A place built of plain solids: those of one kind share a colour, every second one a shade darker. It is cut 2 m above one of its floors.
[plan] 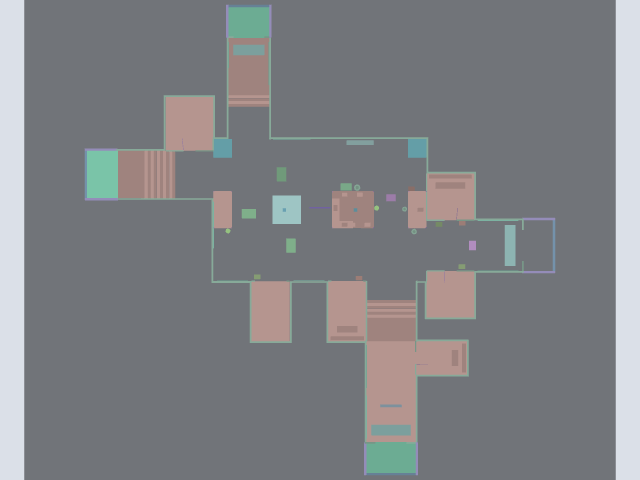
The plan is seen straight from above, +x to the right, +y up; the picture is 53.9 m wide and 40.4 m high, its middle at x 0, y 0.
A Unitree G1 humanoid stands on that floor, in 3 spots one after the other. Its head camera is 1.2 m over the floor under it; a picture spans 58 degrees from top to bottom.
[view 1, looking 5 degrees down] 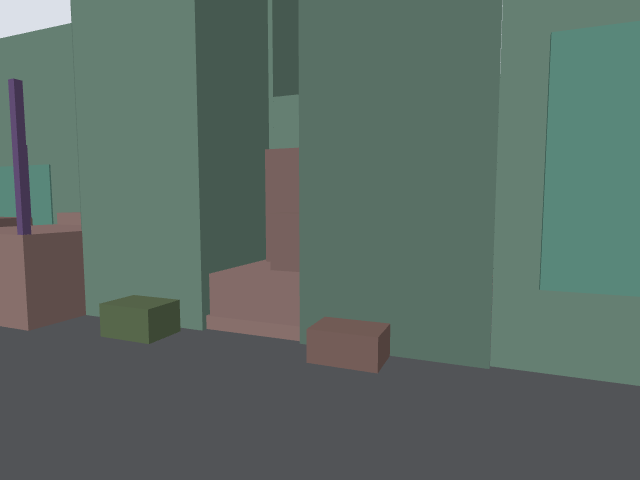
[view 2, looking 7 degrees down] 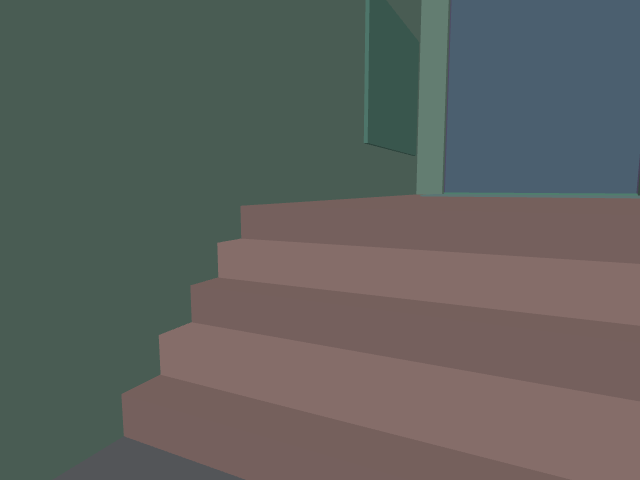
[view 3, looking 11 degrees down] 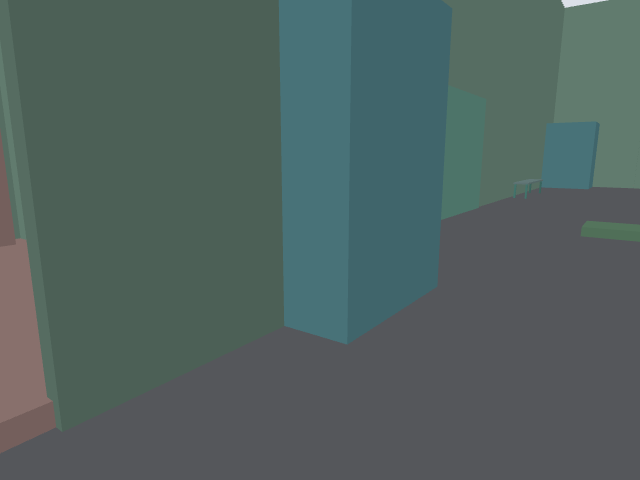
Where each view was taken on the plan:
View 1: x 12.98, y -1.66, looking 112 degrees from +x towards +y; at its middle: wall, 3.54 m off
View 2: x -5.99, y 9.86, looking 116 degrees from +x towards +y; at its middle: piece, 2.61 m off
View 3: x -11.20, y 5.52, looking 36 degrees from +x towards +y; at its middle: store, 2.80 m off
